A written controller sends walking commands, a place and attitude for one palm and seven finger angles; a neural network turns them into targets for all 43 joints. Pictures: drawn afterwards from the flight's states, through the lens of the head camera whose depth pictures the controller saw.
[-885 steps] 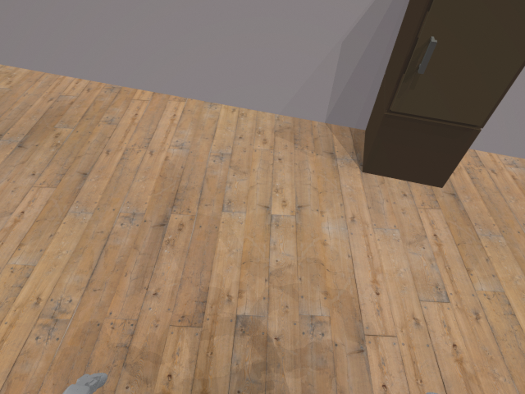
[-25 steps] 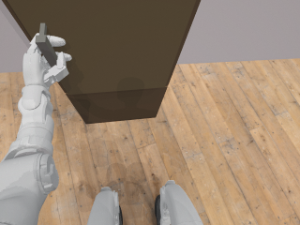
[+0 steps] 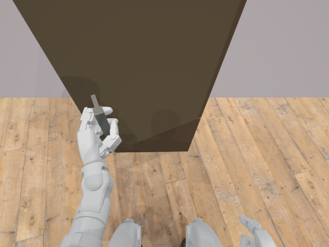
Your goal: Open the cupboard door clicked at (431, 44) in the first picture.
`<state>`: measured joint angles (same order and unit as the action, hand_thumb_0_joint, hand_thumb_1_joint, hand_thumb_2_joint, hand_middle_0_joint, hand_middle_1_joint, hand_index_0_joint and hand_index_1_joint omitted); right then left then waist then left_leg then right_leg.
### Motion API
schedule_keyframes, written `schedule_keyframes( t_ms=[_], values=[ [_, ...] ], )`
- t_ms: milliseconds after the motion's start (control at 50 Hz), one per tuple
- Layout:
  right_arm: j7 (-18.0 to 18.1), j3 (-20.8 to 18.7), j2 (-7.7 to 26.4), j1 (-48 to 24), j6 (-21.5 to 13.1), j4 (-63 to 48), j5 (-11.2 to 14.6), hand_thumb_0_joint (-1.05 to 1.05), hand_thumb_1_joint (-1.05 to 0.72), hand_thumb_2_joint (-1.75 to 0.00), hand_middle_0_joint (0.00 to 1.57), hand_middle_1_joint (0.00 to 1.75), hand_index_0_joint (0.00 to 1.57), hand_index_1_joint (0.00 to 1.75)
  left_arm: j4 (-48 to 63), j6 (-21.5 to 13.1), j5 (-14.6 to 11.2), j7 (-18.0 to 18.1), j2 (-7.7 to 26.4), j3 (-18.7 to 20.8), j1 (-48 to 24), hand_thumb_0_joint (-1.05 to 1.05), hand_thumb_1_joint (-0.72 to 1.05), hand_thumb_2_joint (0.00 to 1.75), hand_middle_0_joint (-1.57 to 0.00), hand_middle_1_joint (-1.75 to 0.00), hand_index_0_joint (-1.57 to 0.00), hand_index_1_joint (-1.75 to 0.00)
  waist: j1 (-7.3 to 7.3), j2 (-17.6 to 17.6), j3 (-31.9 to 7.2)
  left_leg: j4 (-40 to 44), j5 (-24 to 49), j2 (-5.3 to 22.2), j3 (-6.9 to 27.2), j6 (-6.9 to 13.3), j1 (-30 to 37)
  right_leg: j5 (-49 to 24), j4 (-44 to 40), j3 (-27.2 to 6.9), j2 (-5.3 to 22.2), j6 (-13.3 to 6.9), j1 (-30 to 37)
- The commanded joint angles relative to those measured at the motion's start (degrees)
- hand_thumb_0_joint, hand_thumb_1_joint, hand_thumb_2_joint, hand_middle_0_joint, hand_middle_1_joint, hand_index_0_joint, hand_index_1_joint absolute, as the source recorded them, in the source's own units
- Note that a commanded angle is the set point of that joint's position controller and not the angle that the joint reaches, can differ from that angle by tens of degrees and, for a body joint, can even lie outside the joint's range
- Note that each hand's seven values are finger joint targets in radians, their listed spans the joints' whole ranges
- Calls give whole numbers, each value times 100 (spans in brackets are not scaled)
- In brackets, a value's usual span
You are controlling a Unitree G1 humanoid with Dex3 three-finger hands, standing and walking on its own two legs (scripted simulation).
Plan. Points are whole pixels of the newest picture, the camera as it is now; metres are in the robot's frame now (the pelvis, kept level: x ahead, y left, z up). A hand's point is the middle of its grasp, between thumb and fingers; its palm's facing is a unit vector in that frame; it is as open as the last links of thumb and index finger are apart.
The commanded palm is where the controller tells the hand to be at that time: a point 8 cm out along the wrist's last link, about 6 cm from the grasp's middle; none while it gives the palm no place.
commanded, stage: pull the door open along its arc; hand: left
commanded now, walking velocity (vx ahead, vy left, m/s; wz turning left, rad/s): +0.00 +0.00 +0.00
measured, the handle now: (102, 118) +0.41 +0.17 +0.02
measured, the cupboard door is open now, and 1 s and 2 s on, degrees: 23 43 45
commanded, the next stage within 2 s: open thumb and fingers to let go in 0.44 s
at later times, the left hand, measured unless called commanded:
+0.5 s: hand (151, 173) +0.28 +0.04 +0.02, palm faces +0.36 -0.93 -0.03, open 5.9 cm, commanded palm +0.23 +0.08 +0.02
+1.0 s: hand (147, 173) +0.28 +0.05 +0.02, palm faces +0.44 -0.90 -0.01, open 11.5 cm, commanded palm +0.23 +0.08 +0.02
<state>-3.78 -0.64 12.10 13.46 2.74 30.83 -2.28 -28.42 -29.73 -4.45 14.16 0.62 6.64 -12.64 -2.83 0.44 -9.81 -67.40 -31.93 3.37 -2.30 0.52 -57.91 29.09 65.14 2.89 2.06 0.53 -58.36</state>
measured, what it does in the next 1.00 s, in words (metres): stands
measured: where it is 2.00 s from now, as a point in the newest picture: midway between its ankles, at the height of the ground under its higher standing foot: outside the picture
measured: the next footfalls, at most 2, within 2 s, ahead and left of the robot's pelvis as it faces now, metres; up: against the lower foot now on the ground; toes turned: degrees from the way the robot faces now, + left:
none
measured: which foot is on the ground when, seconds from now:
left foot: down 0.00-1.00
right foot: down 0.00-1.00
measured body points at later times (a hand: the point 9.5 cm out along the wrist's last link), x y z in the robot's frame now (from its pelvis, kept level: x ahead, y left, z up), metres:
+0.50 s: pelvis +0.00 -0.04 +0.00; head +0.07 -0.04 +0.45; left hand +0.25 +0.09 +0.03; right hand +0.18 -0.24 -0.11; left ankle +0.00 +0.11 -0.64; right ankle +0.01 -0.13 -0.64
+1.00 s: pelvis -0.01 -0.05 -0.01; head +0.07 -0.05 +0.43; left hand +0.25 +0.10 +0.02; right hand +0.18 -0.25 -0.12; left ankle +0.00 +0.11 -0.64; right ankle +0.01 -0.13 -0.64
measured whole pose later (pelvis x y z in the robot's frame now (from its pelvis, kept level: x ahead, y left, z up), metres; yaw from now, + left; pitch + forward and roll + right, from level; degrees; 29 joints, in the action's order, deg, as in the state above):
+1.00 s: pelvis -0.01 -0.05 -0.01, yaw +4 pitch +19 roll +1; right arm -0.7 -0.5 10.4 9.6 -5.0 34.5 -4.8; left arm -16.3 -26.0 6.8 33.8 -6.2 -11.0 4.5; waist -0.1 1.1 -9.9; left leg -68.2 -30.6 2.5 2.0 -3.2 -56.8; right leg 31.6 69.1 6.8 2.9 -3.5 -56.9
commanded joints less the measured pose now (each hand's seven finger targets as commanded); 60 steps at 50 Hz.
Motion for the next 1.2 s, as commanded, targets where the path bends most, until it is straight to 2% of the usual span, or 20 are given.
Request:
schedule_keyframes(
  t_ms=[0, 60, 120, 160, 280, 340, 380, 420, 500, 520, 620, 680, 780, 860, 920, 960, 980, 1020, 1160, 1180],
  values=[
    [-46, -328, 651, 298, -174, -541, -176, 0, -90, -90, 20, 30, 20, 30, 1363, -382, 776, 1126, 110, -362, -460, 0, 90, 90, -40, -135, -40, -135, 142, 124, -2236, 754, 2790, -237, 215, -153, 1437, -2332, -392, 155, -268, -205, 1425],
    [-29, -337, 592, 97, -240, -558, -192, 0, -90, -90, 20, 30, 20, 30, 1545, -276, 947, 1572, -304, -753, -425, 0, 90, 90, -40, -135, -40, -135, 113, -73, -2256, 809, 2301, -291, 190, -127, 1355, -2149, -527, 152, -256, -199, 1602],
    [36, -305, 518, -116, -339, -528, -182, 0, -90, -90, 20, 30, 20, 30, 1534, -150, 985, 1902, -728, -1106, -328, 0, 90, 90, -40, -135, -40, -135, 68, -372, -2051, 893, 1877, -320, 224, -105, 1269, -1831, -706, 148, -253, -188, 1665],
    [91, -280, 470, -221, -431, -498, -208, 0, -90, -90, 20, 30, 20, 30, 1557, -111, 1066, 2011, -844, -1275, -304, 0, 90, 90, -40, -135, -40, -135, 46, -447, -1952, 908, 1666, -343, 207, -86, 1205, -1678, -806, 122, -229, -184, 1709],
    [171, -226, 351, -417, -676, -492, -279, 0, -90, -90, 20, 30, 20, 30, 1748, -48, 1469, 2038, -1217, -1908, 363, 0, 90, 90, -40, -135, -40, -135, 100, -374, -1841, 862, 1642, -364, 201, -54, 1191, -1664, -866, 76, -188, -235, 1697],
    [159, -184, 265, -511, -800, -522, -270, 0, -90, -90, 20, 30, 20, 30, 2051, 4, 1483, 1976, -1474, -2242, 955, 0, 90, 90, -40, -135, -40, -135, 157, -309, -1872, 845, 1650, -406, 167, -51, 1219, -1762, -925, 41, -154, -235, 1842],
    [168, -167, 256, -580, -861, -597, -247, 0, -90, -90, 20, 30, 20, 30, 2280, 92, 1410, 1928, -1431, -2250, 1536, 0, 90, 90, -40, -135, -40, -135, 243, -364, -1858, 867, 1689, -414, 194, -58, 1186, -1837, -958, 28, -154, -252, 1988],
    [181, -137, 217, -630, -905, -614, -232, 0, -90, -90, 20, 30, 20, 30, 2523, 165, 1318, 1912, -1444, -2284, 1824, 0, 90, 90, -40, -135, -40, -135, 227, -478, -1773, 858, 1684, -426, 192, -64, 1170, -1941, -1007, -6, -125, -219, 2057],
    [269, -101, 212, -731, -973, -467, -254, 0, -90, -90, 20, 30, 20, 30, 2392, 253, 1331, 2099, -1237, -2012, 1040, 0, 90, 90, -40, -135, -40, -135, 112, -428, -1314, 693, 1278, -456, 262, -76, 910, -1380, -1106, -162, -57, -163, 1653],
    [296, -89, 231, -723, -979, -371, -266, 0, -90, -90, 20, 30, 20, 30, 2297, 220, 1327, 2173, -1069, -1840, 461, 0, 90, 90, -40, -135, -40, -135, 32, -471, -1240, 606, 1169, -466, 282, -69, 818, -1204, -1094, -203, -35, -144, 1500],
    [310, -145, 194, -689, -1021, -410, -274, 0, -90, -90, 20, 30, 20, 30, 2262, 138, 1245, 2125, -1018, -1637, 961, 0, 55, 75, -38, -131, -38, -131, 239, -535, -1807, 524, 1368, -511, 233, -96, 746, -1764, -1031, -397, 45, -100, 1996],
    [313, -170, 215, -616, -993, -490, -255, 0, -90, -90, 20, 30, 20, 30, 2374, 172, 1201, 2020, -1034, -1707, 1198, 0, 34, 66, -36, -129, -36, -129, 247, -577, -1968, 549, 1517, -511, 234, -94, 756, -2186, -1001, -405, 63, -86, 2255],
    [332, -166, 229, -587, -977, -519, -230, 0, -90, -90, 20, 30, 20, 30, 2538, 193, 1192, 1936, -1010, -1796, 1186, 0, -1, 51, -33, -125, -33, -125, 139, -716, -1732, 540, 1408, -486, 277, -81, 692, -2053, -1056, -430, 78, -66, 2163],
    [346, -159, 274, -610, -1033, -427, -261, 0, -90, -90, 20, 30, 20, 30, 2412, 85, 1261, 1921, -1094, -1963, 741, 0, -29, 39, -32, -122, -32, -122, -7, -655, -1485, 457, 1140, -471, 294, -52, 659, -1430, -1088, -420, 79, -53, 1708],
    [355, -188, 296, -610, -1056, -405, -263, 0, -90, -90, 20, 30, 20, 30, 2456, -5, 1289, 1932, -977, -1885, 590, 0, -50, 30, -30, -120, -30, -120, 55, -532, -1679, 416, 1167, -472, 292, -44, 665, -1295, -1008, -425, 65, -94, 1677],
    [348, -185, 292, -578, -1063, -425, -266, 0, -90, -90, 20, 30, 20, 30, 2435, 0, 1296, 1946, -1039, -1932, 654, 0, -50, 30, -30, -120, -30, -120, 80, -441, -1829, 433, 1233, -477, 276, -43, 738, -1409, -958, -386, 48, -103, 1707],
    [346, -197, 304, -556, -1061, -470, -263, 0, -90, -90, 20, 30, 20, 30, 2469, 37, 1312, 1949, -1025, -1922, 750, 0, -50, 30, -29, -115, -29, -115, 133, -410, -1895, 460, 1314, -480, 281, -43, 752, -1460, -908, -318, 24, -137, 1756],
    [336, -198, 302, -536, -1050, -476, -265, 0, -90, -90, 20, 30, 20, 30, 2464, 88, 1285, 1973, -1062, -1934, 755, 0, -50, 30, -27, -105, -27, -105, 109, -491, -1931, 485, 1344, -477, 250, -38, 810, -1543, -918, -286, 16, -116, 1781],
    [357, -170, 296, -566, -1033, -488, -245, 0, -90, -90, 20, 30, 20, 30, 2410, 245, 1247, 2055, -1131, -1949, 706, 0, -50, 30, -22, -70, -22, -70, 89, -587, -1682, 589, 1199, -466, 277, -44, 834, -1218, -980, -183, -37, -138, 1646],
    [362, -176, 307, -595, -1030, -526, -239, 0, -90, -90, 20, 30, 20, 30, 2492, 247, 1277, 2078, -1053, -1885, 706, 0, -50, 30, -21, -65, -21, -65, 169, -405, -1707, 615, 1270, -463, 292, -51, 859, -1223, -930, -145, -52, -179, 1630]
  ],
)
